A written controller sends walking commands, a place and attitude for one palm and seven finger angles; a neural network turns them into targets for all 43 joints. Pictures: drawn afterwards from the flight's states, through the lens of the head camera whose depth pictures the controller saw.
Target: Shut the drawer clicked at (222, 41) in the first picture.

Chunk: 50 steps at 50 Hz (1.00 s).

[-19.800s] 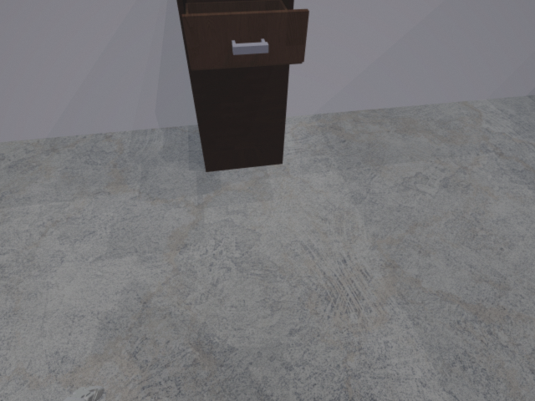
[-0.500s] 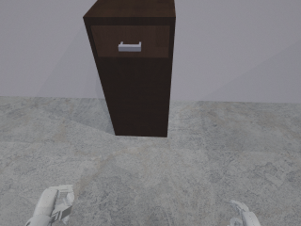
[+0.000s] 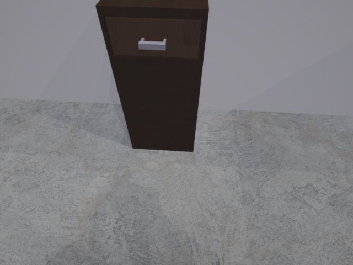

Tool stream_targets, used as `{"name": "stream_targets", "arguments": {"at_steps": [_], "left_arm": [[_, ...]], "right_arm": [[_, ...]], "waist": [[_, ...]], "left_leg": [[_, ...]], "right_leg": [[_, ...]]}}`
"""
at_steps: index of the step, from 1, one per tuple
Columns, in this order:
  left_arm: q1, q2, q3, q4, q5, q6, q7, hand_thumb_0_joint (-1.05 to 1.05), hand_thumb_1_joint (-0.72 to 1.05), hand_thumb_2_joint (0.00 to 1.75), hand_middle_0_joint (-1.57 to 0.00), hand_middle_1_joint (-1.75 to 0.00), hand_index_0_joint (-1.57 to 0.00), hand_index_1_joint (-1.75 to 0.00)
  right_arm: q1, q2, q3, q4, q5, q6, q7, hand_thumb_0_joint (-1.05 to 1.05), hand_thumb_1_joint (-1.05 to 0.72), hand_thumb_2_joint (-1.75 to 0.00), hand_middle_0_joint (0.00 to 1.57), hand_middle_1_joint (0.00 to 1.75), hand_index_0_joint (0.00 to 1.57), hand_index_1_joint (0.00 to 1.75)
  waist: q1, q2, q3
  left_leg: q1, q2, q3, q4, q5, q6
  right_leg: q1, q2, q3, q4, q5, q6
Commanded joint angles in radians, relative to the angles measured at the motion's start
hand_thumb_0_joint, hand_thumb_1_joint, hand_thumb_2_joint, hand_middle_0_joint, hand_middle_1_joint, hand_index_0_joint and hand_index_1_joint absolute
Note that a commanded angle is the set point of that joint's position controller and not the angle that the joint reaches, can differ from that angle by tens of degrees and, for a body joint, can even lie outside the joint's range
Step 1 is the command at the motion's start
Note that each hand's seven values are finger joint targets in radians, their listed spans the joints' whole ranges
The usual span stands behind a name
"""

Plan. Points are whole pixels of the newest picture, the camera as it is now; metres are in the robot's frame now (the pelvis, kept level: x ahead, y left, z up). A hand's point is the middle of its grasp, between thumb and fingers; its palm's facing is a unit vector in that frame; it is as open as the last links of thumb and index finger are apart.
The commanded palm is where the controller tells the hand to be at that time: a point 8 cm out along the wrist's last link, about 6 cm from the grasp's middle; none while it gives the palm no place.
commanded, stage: let the arm hang, fingers relaxed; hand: left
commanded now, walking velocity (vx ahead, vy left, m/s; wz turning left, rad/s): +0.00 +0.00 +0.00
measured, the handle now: (153, 43) +0.91 +0.16 +0.04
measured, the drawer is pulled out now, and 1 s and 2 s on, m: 0.00 0.00 0.00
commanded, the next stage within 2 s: look to check the result in 0.44 s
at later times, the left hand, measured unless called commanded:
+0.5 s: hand out of the picture +0.02 +0.16 -0.17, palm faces +0.03 -0.98 -0.20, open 7.3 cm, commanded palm none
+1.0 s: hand out of the picture +0.03 +0.17 -0.17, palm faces +0.02 -0.97 -0.22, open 7.4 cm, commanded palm none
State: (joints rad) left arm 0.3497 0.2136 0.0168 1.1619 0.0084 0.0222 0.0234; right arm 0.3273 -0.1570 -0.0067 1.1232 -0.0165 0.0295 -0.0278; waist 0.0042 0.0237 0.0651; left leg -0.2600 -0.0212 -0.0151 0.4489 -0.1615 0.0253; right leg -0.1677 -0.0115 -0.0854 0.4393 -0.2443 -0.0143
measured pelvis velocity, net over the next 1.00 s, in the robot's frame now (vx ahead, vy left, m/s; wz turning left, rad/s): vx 0.02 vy -0.02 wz -0.01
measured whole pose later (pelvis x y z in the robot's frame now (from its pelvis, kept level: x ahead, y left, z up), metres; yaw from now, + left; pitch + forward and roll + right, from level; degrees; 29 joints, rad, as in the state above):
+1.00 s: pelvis +0.02 -0.02 +0.00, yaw -1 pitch -2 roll +0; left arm 0.24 0.18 0.02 1.15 0.00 0.00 0.03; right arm 0.23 -0.17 -0.01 1.14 -0.02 0.01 -0.04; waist 0.00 0.02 0.06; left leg -0.20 0.01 -0.02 0.41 -0.18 -0.01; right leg -0.10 0.02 -0.08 0.39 -0.25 -0.04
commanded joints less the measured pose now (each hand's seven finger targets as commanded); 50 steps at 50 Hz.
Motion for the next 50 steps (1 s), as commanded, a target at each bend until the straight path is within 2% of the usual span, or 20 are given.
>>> {"name": "stream_targets", "arguments": {"at_steps": [1, 3, 5, 12, 16, 19, 26, 29, 32, 37, 42, 48, 50], "left_arm": [[0.027, 0.09, 0.013, -0.032, 0.002, -0.024, 0.006, 0.0, 0.9, 0.9, -0.2, -0.3, -0.2, -0.3], [0.019, 0.085, 0.013, -0.034, 0.001, -0.028, 0.008, 0.0, 0.9, 0.9, -0.2, -0.3, -0.2, -0.3], [0.014, 0.08, 0.012, -0.037, 0.002, -0.029, 0.011, 0.0, 0.9, 0.9, -0.2, -0.3, -0.2, -0.3], [-0.011, 0.052, 0.014, -0.044, 0.002, -0.028, 0.012, 0.0, 0.9, 0.9, -0.2, -0.3, -0.2, -0.3], [-0.025, 0.055, 0.02, -0.048, 0.002, -0.033, 0.013, 0.0, 0.9, 0.9, -0.2, -0.3, -0.2, -0.3], [-0.027, 0.056, 0.019, -0.047, 0.0, -0.034, 0.011, 0.0, 0.9, 0.9, -0.2, -0.3, -0.2, -0.3], [-0.038, 0.068, 0.02, -0.048, -0.001, -0.036, 0.011, 0.0, 0.9, 0.9, -0.2, -0.3, -0.2, -0.3], [-0.039, 0.068, 0.02, -0.044, -0.001, -0.035, 0.01, 0.0, 0.9, 0.9, -0.2, -0.3, -0.2, -0.3], [-0.039, 0.071, 0.02, -0.042, -0.002, -0.036, 0.011, 0.0, 0.9, 0.9, -0.2, -0.3, -0.2, -0.3], [-0.04, 0.08, 0.022, -0.039, -0.002, -0.039, 0.011, 0.0, 0.9, 0.9, -0.2, -0.3, -0.2, -0.3], [-0.049, 0.083, 0.021, -0.038, -0.002, -0.038, 0.011, 0.0, 0.9, 0.9, -0.2, -0.3, -0.2, -0.3], [-0.057, 0.092, 0.021, -0.038, -0.002, -0.041, 0.01, 0.0, 0.9, 0.9, -0.2, -0.3, -0.2, -0.3], [-0.064, 0.099, 0.023, -0.043, 0.0, -0.042, 0.01, 0.0, 0.9, 0.9, -0.2, -0.3, -0.2, -0.3]], "right_arm": [[0.028, -0.12, -0.022, -0.036, 0.0, -0.022, -0.006, 0.0, -0.9, -0.9, 0.2, 0.3, 0.2, 0.3], [0.03, -0.108, -0.021, -0.03, 0.0, -0.023, -0.005, 0.0, -0.9, -0.9, 0.2, 0.3, 0.2, 0.3], [0.027, -0.103, -0.02, -0.027, 0.0, -0.023, -0.005, 0.0, -0.9, -0.9, 0.2, 0.3, 0.2, 0.3], [0.014, -0.072, -0.015, -0.016, -0.004, -0.024, -0.006, 0.0, -0.9, -0.9, 0.2, 0.3, 0.2, 0.3], [0.008, -0.077, -0.015, -0.017, -0.004, -0.03, -0.008, 0.0, -0.9, -0.9, 0.2, 0.3, 0.2, 0.3], [-0.001, -0.08, -0.015, -0.018, -0.003, -0.03, -0.01, 0.0, -0.9, -0.9, 0.2, 0.3, 0.2, 0.3], [-0.004, -0.093, -0.019, -0.016, -0.002, -0.025, -0.01, 0.0, -0.9, -0.9, 0.2, 0.3, 0.2, 0.3], [-0.004, -0.097, -0.018, -0.012, -0.003, -0.025, -0.01, 0.0, -0.9, -0.9, 0.2, 0.3, 0.2, 0.3], [-0.006, -0.101, -0.019, -0.011, -0.002, -0.027, -0.011, 0.0, -0.9, -0.9, 0.2, 0.3, 0.2, 0.3], [-0.013, -0.112, -0.018, -0.01, 0.0, -0.031, -0.014, 0.0, -0.9, -0.9, 0.2, 0.3, 0.2, 0.3], [-0.028, -0.119, -0.019, -0.01, 0.0, -0.029, -0.014, 0.0, -0.9, -0.9, 0.2, 0.3, 0.2, 0.3], [-0.047, -0.133, -0.021, -0.011, -0.001, -0.031, -0.013, 0.0, -0.9, -0.9, 0.2, 0.3, 0.2, 0.3], [-0.053, -0.14, -0.02, -0.015, 0.0, -0.031, -0.013, 0.0, -0.9, -0.9, 0.2, 0.3, 0.2, 0.3]], "waist": [[-0.003, -0.028, 0.024], [-0.006, -0.042, 0.019], [-0.007, -0.03, 0.026], [-0.01, -0.017, 0.054], [-0.008, -0.01, 0.02], [-0.007, 0.014, 0.022], [-0.011, -0.027, 0.023], [-0.012, -0.005, 0.025], [-0.01, -0.017, 0.019], [-0.009, -0.009, -0.006], [-0.009, -0.004, 0.011], [-0.009, -0.022, -0.005], [-0.009, -0.006, -0.003]], "left_leg": [[0.007, 0.103, -0.111, -0.116, -0.081, 0.026], [0.022, 0.098, -0.094, -0.099, -0.037, 0.022], [0.03, 0.098, -0.092, -0.092, -0.011, 0.02], [0.021, 0.095, -0.079, -0.092, 0.01, 0.01], [0.03, 0.099, -0.078, -0.087, 0.06, 0.008], [0.04, 0.099, -0.073, -0.082, 0.073, 0.006], [0.057, 0.101, -0.061, -0.07, 0.058, 0.002], [0.061, 0.102, -0.062, -0.077, 0.046, 0.002], [0.064, 0.105, -0.062, -0.075, 0.063, 0.003], [0.077, 0.113, -0.066, -0.076, 0.113, 0.005], [0.08, 0.115, -0.067, -0.084, 0.101, 0.003], [0.096, 0.116, -0.064, -0.086, 0.11, 0.002], [0.094, 0.117, -0.069, -0.087, 0.119, 0.002]], "right_leg": [[-0.072, -0.092, 0.097, -0.116, -0.116, -0.052], [-0.071, -0.098, 0.102, -0.122, -0.096, -0.051], [-0.079, -0.096, 0.103, -0.122, -0.09, -0.05], [-0.08, -0.099, 0.105, -0.131, -0.077, -0.045], [-0.039, -0.1, 0.105, -0.124, -0.018, -0.044], [-0.038, -0.101, 0.11, -0.131, 0.003, -0.044], [-0.046, -0.105, 0.116, -0.157, -0.023, -0.048], [-0.05, -0.103, 0.118, -0.16, -0.04, -0.049], [-0.039, -0.102, 0.117, -0.157, -0.019, -0.049], [-0.004, -0.102, 0.109, -0.139, 0.069, -0.046], [-0.012, -0.101, 0.107, -0.147, 0.058, -0.044], [-0.002, -0.104, 0.11, -0.152, 0.076, -0.042], [0.0, -0.102, 0.112, -0.151, 0.087, -0.041]]}}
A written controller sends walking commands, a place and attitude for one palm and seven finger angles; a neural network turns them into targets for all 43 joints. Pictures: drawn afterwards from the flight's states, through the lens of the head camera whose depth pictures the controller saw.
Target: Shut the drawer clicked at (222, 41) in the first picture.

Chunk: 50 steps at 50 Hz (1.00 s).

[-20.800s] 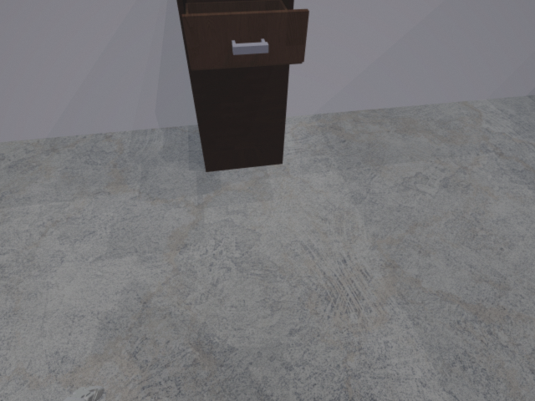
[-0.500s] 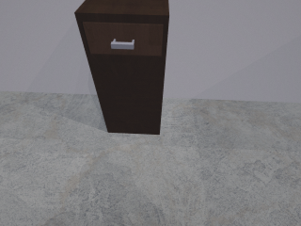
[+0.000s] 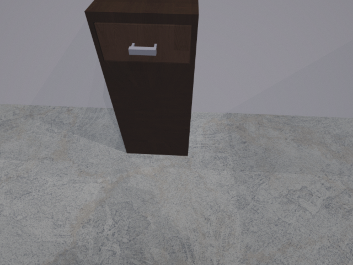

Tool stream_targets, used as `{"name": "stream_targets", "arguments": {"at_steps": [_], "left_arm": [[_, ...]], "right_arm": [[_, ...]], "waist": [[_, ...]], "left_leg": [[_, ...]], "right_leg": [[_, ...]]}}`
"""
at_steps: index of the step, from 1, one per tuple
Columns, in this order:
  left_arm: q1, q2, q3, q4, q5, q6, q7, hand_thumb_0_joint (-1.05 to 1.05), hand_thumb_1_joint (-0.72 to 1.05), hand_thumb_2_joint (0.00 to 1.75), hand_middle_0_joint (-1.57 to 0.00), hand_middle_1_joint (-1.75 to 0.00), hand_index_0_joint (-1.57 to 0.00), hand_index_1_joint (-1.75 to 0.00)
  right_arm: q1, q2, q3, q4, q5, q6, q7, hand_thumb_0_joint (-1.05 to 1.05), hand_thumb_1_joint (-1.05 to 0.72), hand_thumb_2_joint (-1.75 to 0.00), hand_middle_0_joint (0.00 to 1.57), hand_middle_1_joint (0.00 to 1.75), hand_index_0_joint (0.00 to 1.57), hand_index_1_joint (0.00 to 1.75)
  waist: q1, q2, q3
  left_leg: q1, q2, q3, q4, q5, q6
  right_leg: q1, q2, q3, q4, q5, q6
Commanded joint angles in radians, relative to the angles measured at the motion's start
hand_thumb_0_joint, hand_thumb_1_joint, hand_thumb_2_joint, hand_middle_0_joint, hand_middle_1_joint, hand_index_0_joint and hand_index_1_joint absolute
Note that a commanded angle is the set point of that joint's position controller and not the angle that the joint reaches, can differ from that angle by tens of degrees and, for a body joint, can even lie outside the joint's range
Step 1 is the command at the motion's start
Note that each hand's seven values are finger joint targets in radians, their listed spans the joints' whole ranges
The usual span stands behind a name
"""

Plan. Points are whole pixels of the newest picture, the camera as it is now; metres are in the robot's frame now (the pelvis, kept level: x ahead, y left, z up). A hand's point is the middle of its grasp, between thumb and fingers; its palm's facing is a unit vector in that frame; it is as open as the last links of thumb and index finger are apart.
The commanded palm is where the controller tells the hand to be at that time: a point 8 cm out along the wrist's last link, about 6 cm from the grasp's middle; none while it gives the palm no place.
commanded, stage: look to check the result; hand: left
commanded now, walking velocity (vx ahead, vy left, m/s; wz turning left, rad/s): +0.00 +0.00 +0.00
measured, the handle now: (143, 48) +0.89 +0.19 +0.03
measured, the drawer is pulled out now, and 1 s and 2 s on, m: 0.00 0.00 0.00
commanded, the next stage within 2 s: stand and wait in 0.02 s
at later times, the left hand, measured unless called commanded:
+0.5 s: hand out of the picture +0.03 +0.20 -0.17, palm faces +0.02 -0.97 -0.26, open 7.4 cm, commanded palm none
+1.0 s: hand out of the picture +0.04 +0.19 -0.17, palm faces +0.02 -0.97 -0.26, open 7.4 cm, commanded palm none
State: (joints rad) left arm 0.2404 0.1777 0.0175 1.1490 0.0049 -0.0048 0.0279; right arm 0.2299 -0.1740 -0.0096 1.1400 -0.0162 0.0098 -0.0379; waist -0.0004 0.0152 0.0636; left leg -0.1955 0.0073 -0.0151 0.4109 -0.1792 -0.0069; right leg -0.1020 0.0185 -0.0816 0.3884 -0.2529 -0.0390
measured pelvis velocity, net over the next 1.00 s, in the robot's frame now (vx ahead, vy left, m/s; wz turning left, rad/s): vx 0.01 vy -0.01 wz -0.01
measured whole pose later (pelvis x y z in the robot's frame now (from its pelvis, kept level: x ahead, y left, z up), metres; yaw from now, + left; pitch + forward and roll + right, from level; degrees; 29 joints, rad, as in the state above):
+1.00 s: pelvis +0.01 -0.01 +0.00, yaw -1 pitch -2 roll +0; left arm 0.20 0.22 0.02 1.14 0.00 -0.01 0.02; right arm 0.20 -0.22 -0.01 1.14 -0.02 0.01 -0.04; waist 0.00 0.02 0.06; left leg -0.16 0.02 -0.01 0.37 -0.18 -0.02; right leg -0.06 0.03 -0.07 0.34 -0.25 -0.05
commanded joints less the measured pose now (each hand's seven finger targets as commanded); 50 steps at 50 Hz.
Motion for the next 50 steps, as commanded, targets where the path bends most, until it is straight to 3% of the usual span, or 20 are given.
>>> {"name": "stream_targets", "arguments": {"at_steps": [1, 8, 13, 29, 39, 44, 50], "left_arm": [[0.042, 0.135, 0.022, -0.029, 0.003, -0.015, 0.005, 0.0, 0.9, 0.9, -0.2, -0.3, -0.2, -0.3], [0.025, 0.148, 0.023, -0.035, 0.003, -0.015, 0.003, 0.0, 0.9, 0.9, -0.2, -0.3, -0.2, -0.3], [0.014, 0.16, 0.027, -0.041, 0.002, -0.019, 0.004, 0.0, 0.9, 0.9, -0.2, -0.3, -0.2, -0.3], [-0.007, 0.183, 0.026, -0.04, 0.001, -0.019, 0.001, 0.0, 0.9, 0.9, -0.2, -0.3, -0.2, -0.3], [-0.004, 0.194, 0.029, -0.041, 0.001, -0.023, 0.003, 0.0, 0.9, 0.9, -0.2, -0.3, -0.2, -0.3], [-0.008, 0.193, 0.028, -0.041, 0.001, -0.021, 0.002, 0.0, 0.9, 0.9, -0.2, -0.3, -0.2, -0.3], [-0.009, 0.194, 0.027, -0.043, 0.002, -0.022, 0.002, 0.0, 0.9, 0.9, -0.2, -0.3, -0.2, -0.3]], "right_arm": [[0.039, -0.12, -0.017, -0.029, -0.001, -0.012, -0.002, 0.0, -0.9, -0.9, 0.2, 0.3, 0.2, 0.3], [0.024, -0.135, -0.018, -0.034, -0.001, -0.012, -0.001, 0.0, -0.9, -0.9, 0.2, 0.3, 0.2, 0.3], [0.017, -0.147, -0.019, -0.037, 0.0, -0.017, -0.002, 0.0, -0.9, -0.9, 0.2, 0.3, 0.2, 0.3], [-0.001, -0.17, -0.018, -0.034, 0.0, -0.015, -0.001, 0.0, -0.9, -0.9, 0.2, 0.3, 0.2, 0.3], [-0.005, -0.177, -0.019, -0.034, 0.001, -0.018, -0.002, 0.0, -0.9, -0.9, 0.2, 0.3, 0.2, 0.3], [-0.008, -0.179, -0.019, -0.034, 0.0, -0.016, -0.002, 0.0, -0.9, -0.9, 0.2, 0.3, 0.2, 0.3], [-0.013, -0.185, -0.02, -0.036, 0.001, -0.016, -0.002, 0.0, -0.9, -0.9, 0.2, 0.3, 0.2, 0.3]], "waist": [[-0.004, 0.005, -0.003], [-0.004, -0.014, 0.006], [-0.002, -0.01, -0.029], [-0.002, -0.005, -0.011], [-0.001, -0.019, -0.039], [-0.003, 0.001, -0.021], [-0.002, -0.018, -0.023]], "left_leg": [[0.031, 0.09, -0.067, -0.052, 0.136, 0.034], [0.032, 0.089, -0.066, -0.061, 0.128, 0.032], [0.046, 0.094, -0.063, -0.059, 0.171, 0.031], [0.053, 0.097, -0.064, -0.073, 0.151, 0.029], [0.072, 0.098, -0.055, -0.07, 0.182, 0.027], [0.065, 0.097, -0.057, -0.074, 0.157, 0.025], [0.073, 0.098, -0.059, -0.071, 0.163, 0.027]], "right_leg": [[-0.062, -0.134, 0.109, -0.101, 0.1, -0.016], [-0.061, -0.133, 0.11, -0.111, 0.098, -0.013], [-0.027, -0.138, 0.107, -0.099, 0.175, -0.013], [-0.033, -0.137, 0.116, -0.12, 0.148, -0.014], [-0.009, -0.141, 0.116, -0.114, 0.229, -0.008], [-0.022, -0.139, 0.121, -0.124, 0.183, -0.009], [-0.027, -0.138, 0.118, -0.127, 0.185, -0.008]]}}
